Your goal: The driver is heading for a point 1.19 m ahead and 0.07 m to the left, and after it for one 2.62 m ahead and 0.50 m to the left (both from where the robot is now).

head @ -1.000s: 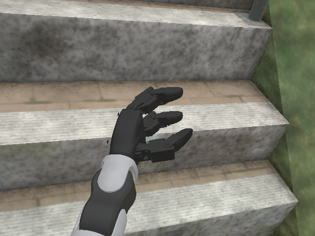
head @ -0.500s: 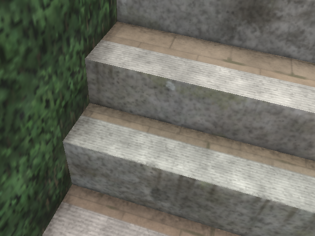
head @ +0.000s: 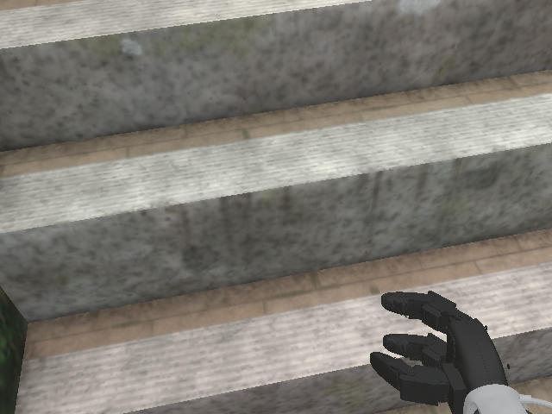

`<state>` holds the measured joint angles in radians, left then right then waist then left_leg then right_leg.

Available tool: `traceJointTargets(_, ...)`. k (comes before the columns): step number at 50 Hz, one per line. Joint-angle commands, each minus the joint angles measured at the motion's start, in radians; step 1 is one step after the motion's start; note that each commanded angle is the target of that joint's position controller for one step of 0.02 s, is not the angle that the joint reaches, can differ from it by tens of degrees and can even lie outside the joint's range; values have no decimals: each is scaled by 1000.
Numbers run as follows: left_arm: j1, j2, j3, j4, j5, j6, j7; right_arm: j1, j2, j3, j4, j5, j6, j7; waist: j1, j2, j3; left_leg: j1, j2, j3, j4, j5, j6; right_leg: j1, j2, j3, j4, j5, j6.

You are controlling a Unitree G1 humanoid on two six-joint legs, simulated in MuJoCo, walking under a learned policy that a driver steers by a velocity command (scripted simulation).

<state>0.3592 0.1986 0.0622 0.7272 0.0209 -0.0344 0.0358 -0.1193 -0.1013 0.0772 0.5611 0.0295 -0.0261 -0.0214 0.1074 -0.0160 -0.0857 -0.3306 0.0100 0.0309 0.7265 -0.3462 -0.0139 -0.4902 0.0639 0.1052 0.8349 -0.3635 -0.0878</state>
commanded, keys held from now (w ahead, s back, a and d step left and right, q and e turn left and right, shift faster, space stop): w+e+shift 0.20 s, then w+q+shift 0.40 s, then q+shift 0.40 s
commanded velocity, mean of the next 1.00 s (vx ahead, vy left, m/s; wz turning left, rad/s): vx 0.77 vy -0.01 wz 0.15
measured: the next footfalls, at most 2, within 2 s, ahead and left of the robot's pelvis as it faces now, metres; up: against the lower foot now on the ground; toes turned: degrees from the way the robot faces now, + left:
right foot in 0.38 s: +0.19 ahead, -0.29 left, +0.15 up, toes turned -33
left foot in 0.70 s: +0.00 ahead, -0.07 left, +0.02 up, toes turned -12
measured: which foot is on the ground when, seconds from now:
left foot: down 0.00-0.44, up 0.46-0.68, down 0.70-0.82, up 0.84-1.00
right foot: up 0.00-0.36, down 0.38-0.62, up 0.64-0.78, down 0.80-1.00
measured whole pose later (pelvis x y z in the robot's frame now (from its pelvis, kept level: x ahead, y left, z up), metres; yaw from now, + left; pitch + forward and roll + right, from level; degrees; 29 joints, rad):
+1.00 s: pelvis +0.18 -0.28 +0.14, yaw +1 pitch -3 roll -2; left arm -0.17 0.20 0.08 0.70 -0.02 0.06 -0.01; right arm 0.55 -0.15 -0.10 0.85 -0.07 0.02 -0.07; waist -0.32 -0.03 0.06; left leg -0.54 0.04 0.01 1.51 -0.57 0.01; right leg -0.46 -0.09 -0.35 1.05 -0.61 0.14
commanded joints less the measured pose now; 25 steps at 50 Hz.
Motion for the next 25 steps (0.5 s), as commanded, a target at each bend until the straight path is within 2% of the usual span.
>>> traceJointTargets(1,-371,-212,-79,-252,-38,-59,-23,424,-139,-97,198,-58,-30,15,-207,202,36,623,301,-296,-44,1041,88,-860,13,-31,1069,-188,6)
traceJointTargets(2,-165,-201,-78,-240,-74,-65,-34,386,-186,-115,180,-104,-46,36,-92,268,-45,579,457,-423,-49,1226,162,-952,-5,47,1267,-242,13)
traceJointTargets(3,-93,-133,-78,-255,-93,-40,-26,332,-229,-132,156,-68,-65,35,-53,322,-95,545,570,-592,-253,541,277,-989,-96,55,1403,-204,61)
traceJointTargets(4,-212,-116,-86,-297,-86,-11,-25,276,-189,-132,159,-18,-55,21,-75,222,-9,454,562,-598,-407,-64,289,-1039,-162,37,1478,-141,103)
traceJointTargets(5,-317,-96,-91,-313,-55,11,-33,267,-159,-126,184,-7,-51,0,-94,87,61,372,490,-504,-449,-177,225,-1013,-197,30,1482,-66,111)
traceJointTargets(6,-377,-57,-98,-336,-57,18,-44,267,-149,-118,213,-12,-56,-4,-77,18,182,269,400,-381,-449,-102,167,-1012,-224,54,1353,-10,109)
traceJointTargets(7,-442,-37,-100,-362,-70,13,-52,293,-139,-114,249,-39,-69,-4,-74,-10,244,224,361,-285,-450,49,148,-1015,-233,78,1289,0,104)
traceJointTargets(8,-455,-21,-103,-383,-77,13,-63,308,-136,-111,262,-54,-79,-12,-64,-12,250,188,322,-177,-432,198,117,-974,-237,75,1208,29,104)
traceJointTargets(9,-465,-54,-107,-403,-76,35,-65,338,-172,-113,286,-57,-86,-30,-59,29,240,177,329,-125,-442,326,116,-977,-220,17,1283,25,120)
traceJointTargets(10,-459,-49,-107,-427,-78,47,-67,328,-209,-119,283,-57,-89,-44,-39,26,236,158,317,-52,-451,373,99,-957,-243,21,1227,40,119)
traceJointTargets(11,-481,-52,-111,-430,-70,50,-62,372,-220,-117,299,-59,-100,-52,-62,15,206,180,308,-49,-484,441,119,-939,-238,-23,1217,49,122)
traceJointTargets(12,-496,-40,-114,-446,-66,54,-56,393,-259,-121,297,-58,-104,-52,-77,9,202,210,312,-43,-534,386,137,-927,-263,-20,1154,66,110)
traceJointTargets(13,-514,-43,-120,-456,-63,49,-55,423,-277,-125,305,-53,-106,-52,-90,-6,190,254,317,-38,-571,372,148,-902,-279,-27,1061,78,94)
traceJointTargets(14,-560,-52,-130,-477,-56,41,-62,472,-268,-121,324,-49,-102,-51,-110,-23,172,306,335,-19,-608,410,163,-847,-293,-45,948,104,83)
traceJointTargets(15,-632,-68,-136,-498,-52,31,-72,561,-258,-118,366,-50,-95,-47,-154,-4,158,433,361,-34,-621,491,179,-880,-299,-75,935,72,71)
traceJointTargets(16,-740,-91,-164,-551,-53,7,-86,641,-279,-126,404,-42,-74,-48,-194,29,173,508,346,-7,-672,477,198,-879,-306,-152,755,-42,75)
traceJointTargets(17,-831,-108,-174,-584,-46,-14,-106,672,-250,-121,419,-38,-58,-45,-217,41,164,521,338,2,-679,636,198,-742,-305,-219,573,-53,75)
traceJointTargets(18,-839,-121,-182,-604,-46,-37,-114,660,-228,-103,416,-52,-48,-35,-190,59,100,410,296,51,-624,989,185,-402,-248,-279,384,-45,68)
traceJointTargets(19,-803,-139,-179,-636,-73,-52,-119,806,-253,-92,503,-51,-55,-21,-153,153,-90,237,320,6,-532,1392,211,96,-170,-279,288,-265,23)
traceJointTargets(20,-562,-31,-119,-584,-70,-50,-108,786,-316,-93,506,-40,-72,-4,-16,186,-270,172,337,-32,-346,1623,195,458,-140,-182,189,-122,-5)
traceJointTargets(21,-282,39,-75,-495,-27,-30,-87,706,-378,-110,466,2,-101,12,115,194,-415,-122,344,-95,-119,1561,151,918,-217,40,95,33,-44)
traceJointTargets(22,-64,169,-10,-392,-19,8,-42,574,-425,-119,409,-6,-132,30,201,119,-568,-269,285,-101,145,1207,104,1177,-343,290,-20,87,-90)
traceJointTargets(23,86,194,7,-257,-51,44,-25,454,-411,-140,376,-11,-125,37,204,80,-586,-278,201,-109,368,318,89,1137,-375,326,-149,83,-74)
traceJointTargets(24,-97,190,-7,-205,15,26,-43,518,-263,-143,291,-4,-106,38,-57,-11,-499,-444,126,-64,737,-58,28,1075,-472,348,-126,398,-97)
traceJointTargets(25,-325,69,-35,-243,67,-2,-55,534,-167,-140,243,10,-74,4,-164,1,-371,-519,67,20,994,-230,24,799,-429,124,-97,548,-46)
Over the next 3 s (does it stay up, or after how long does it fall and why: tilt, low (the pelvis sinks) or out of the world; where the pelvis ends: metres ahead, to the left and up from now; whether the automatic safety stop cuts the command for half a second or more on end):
stays up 0.35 -0.47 0.20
